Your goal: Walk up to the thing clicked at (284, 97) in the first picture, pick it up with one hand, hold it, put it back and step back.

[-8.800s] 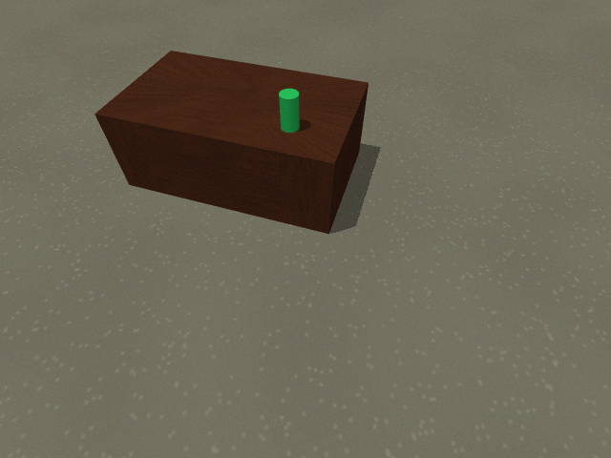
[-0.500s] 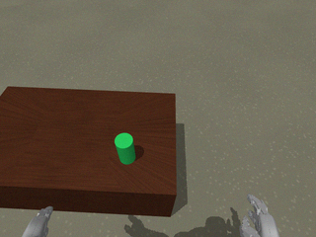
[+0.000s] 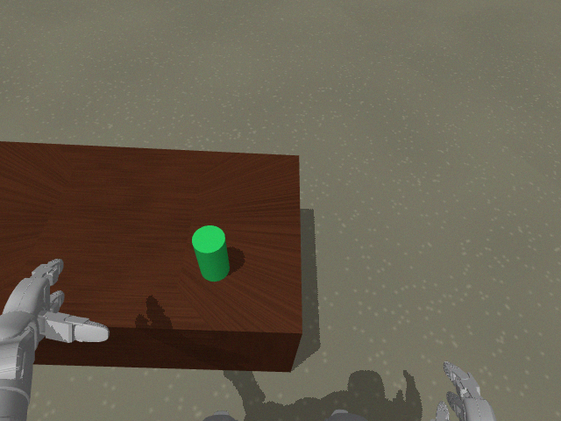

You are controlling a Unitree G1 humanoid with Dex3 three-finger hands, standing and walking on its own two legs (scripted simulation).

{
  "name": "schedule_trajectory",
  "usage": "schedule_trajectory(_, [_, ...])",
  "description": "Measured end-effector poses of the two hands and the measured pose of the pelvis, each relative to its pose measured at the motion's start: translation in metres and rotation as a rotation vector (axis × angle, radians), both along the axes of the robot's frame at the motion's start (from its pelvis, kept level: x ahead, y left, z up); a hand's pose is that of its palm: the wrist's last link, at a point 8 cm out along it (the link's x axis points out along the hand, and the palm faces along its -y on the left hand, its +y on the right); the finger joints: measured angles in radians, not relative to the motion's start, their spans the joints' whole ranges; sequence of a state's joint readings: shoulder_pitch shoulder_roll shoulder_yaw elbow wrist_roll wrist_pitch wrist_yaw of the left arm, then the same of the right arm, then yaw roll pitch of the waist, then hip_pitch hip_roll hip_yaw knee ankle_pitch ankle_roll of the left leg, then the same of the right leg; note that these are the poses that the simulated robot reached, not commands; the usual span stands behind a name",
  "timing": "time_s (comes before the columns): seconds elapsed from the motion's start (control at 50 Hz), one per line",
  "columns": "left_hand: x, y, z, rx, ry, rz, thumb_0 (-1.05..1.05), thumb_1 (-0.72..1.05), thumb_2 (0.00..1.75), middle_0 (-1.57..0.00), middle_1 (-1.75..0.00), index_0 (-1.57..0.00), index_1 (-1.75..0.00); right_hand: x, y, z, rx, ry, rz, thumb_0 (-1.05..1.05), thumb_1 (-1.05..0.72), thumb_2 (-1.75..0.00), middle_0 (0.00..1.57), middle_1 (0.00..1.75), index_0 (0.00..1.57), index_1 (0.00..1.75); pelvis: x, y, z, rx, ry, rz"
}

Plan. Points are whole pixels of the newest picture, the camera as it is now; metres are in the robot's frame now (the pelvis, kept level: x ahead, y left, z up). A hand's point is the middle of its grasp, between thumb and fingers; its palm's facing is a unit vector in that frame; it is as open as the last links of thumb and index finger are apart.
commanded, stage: go down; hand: left
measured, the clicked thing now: (212, 254) +0.51 +0.15 -0.26
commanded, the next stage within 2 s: none
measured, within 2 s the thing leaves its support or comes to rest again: neither
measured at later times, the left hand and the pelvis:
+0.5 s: hand (62, 251) +0.37 +0.33 +0.01, palm faces +0.09 -0.99 -0.13, open 17.2 cm; pelvis -0.01 +0.01 -0.01, yaw -2 degrees
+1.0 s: hand (59, 226) +0.41 +0.35 +0.01, palm faces +0.09 -0.99 -0.08, open 17.2 cm; pelvis +0.00 +0.01 -0.02, yaw -3 degrees
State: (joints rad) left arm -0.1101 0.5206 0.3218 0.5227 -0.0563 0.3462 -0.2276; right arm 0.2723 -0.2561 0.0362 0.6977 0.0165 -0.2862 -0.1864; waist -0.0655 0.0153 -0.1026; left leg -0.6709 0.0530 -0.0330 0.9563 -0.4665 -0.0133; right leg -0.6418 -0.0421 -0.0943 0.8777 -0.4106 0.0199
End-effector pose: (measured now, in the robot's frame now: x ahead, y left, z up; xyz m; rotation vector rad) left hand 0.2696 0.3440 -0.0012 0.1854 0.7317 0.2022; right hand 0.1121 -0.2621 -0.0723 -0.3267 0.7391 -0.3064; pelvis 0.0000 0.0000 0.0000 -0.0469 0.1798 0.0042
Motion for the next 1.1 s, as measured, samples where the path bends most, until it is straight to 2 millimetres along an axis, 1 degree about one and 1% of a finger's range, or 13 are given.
schedule_trajectory(0.1, [0.024, 0.01, 0.006, -0.045, -0.053, -0.036, -0.01, -0.49, 0.07, -0.08, -0.03, -0.06, -0.05, -0.026, -0.007, -0.003, -0.009, 0.073, -0.028, 0.02, -0.87, -0.89, 0.21, 0.3, 0.21, 0.3, 0.0, 0.003, 0.001, 0.003, 0.018, -0.016])
schedule_trajectory(0.22, [0.038, 0.018, 0.007, -0.067, -0.122, -0.065, -0.01, -0.52, 0.05, -0.08, -0.02, -0.06, -0.04, -0.055, -0.008, -0.011, -0.004, 0.178, -0.045, 0.02, -0.88, -0.89, 0.21, 0.3, 0.21, 0.3, -0.002, 0.005, -0.001, 0.007, 0.037, -0.031])
schedule_trajectory(0.3, [0.045, 0.024, 0.008, -0.073, -0.168, -0.066, -0.01, -0.51, 0.05, -0.08, -0.02, -0.06, -0.03, -0.07, -0.007, -0.015, -0.002, 0.239, -0.045, 0.02, -0.88, -0.89, 0.21, 0.3, 0.21, 0.3, -0.004, 0.005, -0.002, 0.008, 0.045, -0.034])
schedule_trajectory(0.38, [0.056, 0.03, 0.015, -0.073, -0.228, -0.069, -0.01, -0.49, 0.05, -0.07, -0.02, -0.05, -0.03, -0.078, -0.007, -0.017, -0.008, 0.278, -0.041, 0.02, -0.87, -0.89, 0.21, 0.3, 0.21, 0.3, -0.008, 0.005, -0.004, 0.007, 0.052, -0.034])
schedule_trajectory(0.52, [0.076, 0.038, 0.023, -0.086, -0.292, -0.081, -0.01, -0.46, 0.05, -0.07, -0.02, -0.05, -0.03, -0.083, -0.01, -0.017, -0.027, 0.301, -0.038, 0.01, -0.87, -0.89, 0.21, 0.3, 0.21, 0.3, -0.012, 0.005, -0.008, 0.004, 0.081, -0.039])
schedule_trajectory(0.76, [0.099, 0.047, 0.023, -0.104, -0.36, -0.086, -0.01, -0.45, 0.05, -0.07, -0.02, -0.05, -0.02, -0.086, -0.01, -0.021, -0.047, 0.354, -0.034, 0.01, -0.88, -0.89, 0.21, 0.3, 0.21, 0.3, -0.01, 0.008, -0.014, -0.004, 0.124, -0.043])
schedule_trajectory(0.92, [0.11, 0.052, 0.025, -0.111, -0.385, -0.09, -0.01, -0.46, 0.05, -0.07, -0.02, -0.05, -0.03, -0.085, -0.005, -0.023, -0.046, 0.381, -0.031, 0.01, -0.88, -0.89, 0.21, 0.3, 0.21, 0.3, -0.005, 0.01, -0.016, -0.011, 0.142, -0.042])
schedule_trajectory(1.1, [0.115, 0.054, 0.025, -0.117, -0.399, -0.092, -0.01, -0.48, 0.06, -0.07, -0.02, -0.05, -0.04, -0.083, 0.0, -0.025, -0.039, 0.387, -0.032, 0.01, -0.89, -0.89, 0.21, 0.3, 0.21, 0.3, -0.003, 0.014, -0.017, -0.015, 0.148, -0.042])
